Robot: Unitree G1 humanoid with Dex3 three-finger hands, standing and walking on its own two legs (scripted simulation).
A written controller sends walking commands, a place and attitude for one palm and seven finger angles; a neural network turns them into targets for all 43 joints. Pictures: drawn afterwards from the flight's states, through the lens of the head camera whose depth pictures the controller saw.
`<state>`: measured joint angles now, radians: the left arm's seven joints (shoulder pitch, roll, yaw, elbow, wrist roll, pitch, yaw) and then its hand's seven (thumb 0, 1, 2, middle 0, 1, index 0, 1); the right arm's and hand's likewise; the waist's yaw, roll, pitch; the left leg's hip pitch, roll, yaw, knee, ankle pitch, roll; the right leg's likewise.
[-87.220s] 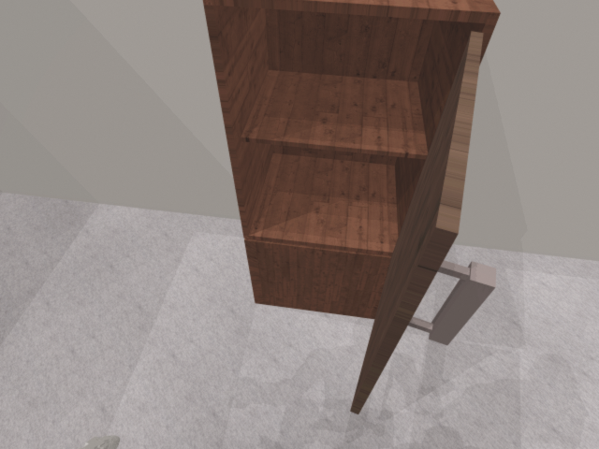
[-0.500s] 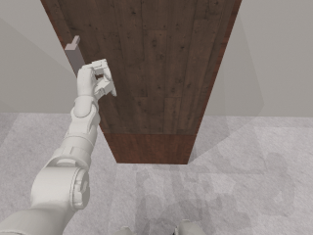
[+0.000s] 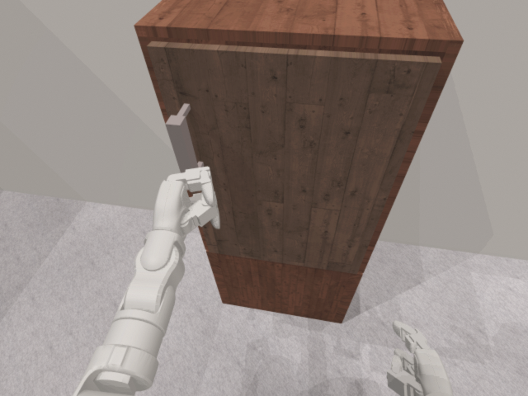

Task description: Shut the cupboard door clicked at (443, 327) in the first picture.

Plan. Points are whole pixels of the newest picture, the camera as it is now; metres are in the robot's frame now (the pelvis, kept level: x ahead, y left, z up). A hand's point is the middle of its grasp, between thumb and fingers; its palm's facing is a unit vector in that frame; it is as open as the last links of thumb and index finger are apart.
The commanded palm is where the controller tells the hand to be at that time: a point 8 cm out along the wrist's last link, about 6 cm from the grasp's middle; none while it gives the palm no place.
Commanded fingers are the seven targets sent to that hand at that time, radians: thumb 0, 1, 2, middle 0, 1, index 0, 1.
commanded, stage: draw the hand back to the body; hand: left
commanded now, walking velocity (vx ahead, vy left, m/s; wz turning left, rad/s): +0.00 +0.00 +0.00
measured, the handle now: (189, 147) +0.51 +0.17 +0.10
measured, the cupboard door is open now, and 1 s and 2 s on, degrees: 0 0 0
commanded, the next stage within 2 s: step back with the hand held close in 1.54 s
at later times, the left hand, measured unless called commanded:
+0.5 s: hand (148, 237) +0.28 +0.17 +0.14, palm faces +0.03 -1.00 -0.07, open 3.1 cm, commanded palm +0.25 +0.22 +0.15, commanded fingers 0.00 0.90 0.90 -1.08 -1.26 -1.08 -1.26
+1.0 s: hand (41, 275) +0.21 +0.26 +0.17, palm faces +0.37 -0.86 -0.34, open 4.8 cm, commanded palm +0.16 +0.30 +0.19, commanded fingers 0.00 0.90 0.90 -0.39 -0.51 -0.39 -0.51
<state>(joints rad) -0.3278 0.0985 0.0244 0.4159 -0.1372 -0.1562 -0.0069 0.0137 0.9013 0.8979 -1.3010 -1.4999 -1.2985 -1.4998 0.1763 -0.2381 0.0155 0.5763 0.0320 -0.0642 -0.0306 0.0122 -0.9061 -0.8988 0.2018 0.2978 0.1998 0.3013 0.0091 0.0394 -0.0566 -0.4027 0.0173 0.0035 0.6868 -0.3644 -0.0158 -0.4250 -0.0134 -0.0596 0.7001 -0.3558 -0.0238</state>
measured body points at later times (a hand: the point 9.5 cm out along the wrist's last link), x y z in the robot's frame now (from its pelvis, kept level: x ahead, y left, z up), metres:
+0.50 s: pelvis +0.00 +0.00 +0.01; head -0.02 -0.03 +0.46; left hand +0.27 +0.22 +0.15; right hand +0.17 -0.23 -0.07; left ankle -0.01 +0.13 -0.72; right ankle +0.00 -0.10 -0.72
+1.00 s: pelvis +0.00 +0.02 +0.03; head -0.03 -0.01 +0.47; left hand +0.19 +0.30 +0.19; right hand +0.18 -0.19 -0.07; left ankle -0.01 +0.13 -0.72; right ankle +0.00 -0.10 -0.72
